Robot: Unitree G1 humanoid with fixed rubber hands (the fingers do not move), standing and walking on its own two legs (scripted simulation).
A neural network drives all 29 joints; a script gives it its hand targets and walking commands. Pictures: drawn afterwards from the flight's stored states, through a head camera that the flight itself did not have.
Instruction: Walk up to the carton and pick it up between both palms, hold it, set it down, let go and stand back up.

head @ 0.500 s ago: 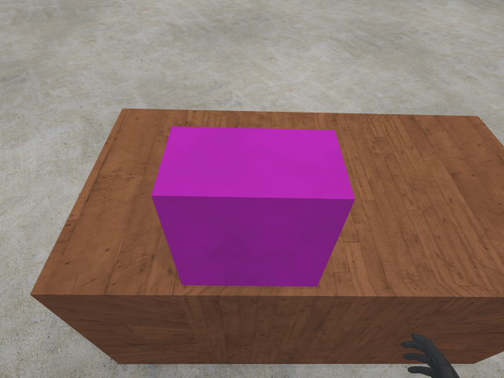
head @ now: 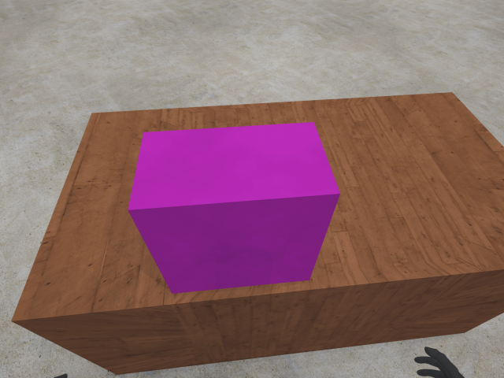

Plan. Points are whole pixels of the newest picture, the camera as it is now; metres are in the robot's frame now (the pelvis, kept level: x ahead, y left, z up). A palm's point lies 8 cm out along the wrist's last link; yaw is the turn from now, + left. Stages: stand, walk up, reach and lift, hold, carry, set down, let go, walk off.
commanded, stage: walk up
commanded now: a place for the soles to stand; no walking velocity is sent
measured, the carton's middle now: (236, 215) +0.39 +0.03 -0.01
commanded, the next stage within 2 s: reach and lift in 1.06 s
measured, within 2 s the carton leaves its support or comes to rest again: neither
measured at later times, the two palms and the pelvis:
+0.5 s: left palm out of the picture +0.10 +0.30 -0.09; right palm out of the picture +0.06 -0.33 -0.10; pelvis -0.01 -0.01 +0.01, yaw -4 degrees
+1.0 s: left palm out of the picture +0.09 +0.30 -0.09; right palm out of the picture +0.01 -0.33 -0.10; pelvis -0.02 -0.01 +0.01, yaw -5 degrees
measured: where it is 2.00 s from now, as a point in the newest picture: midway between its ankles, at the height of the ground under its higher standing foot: outside the picture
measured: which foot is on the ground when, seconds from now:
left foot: down 0.00-1.00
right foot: down 0.00-1.00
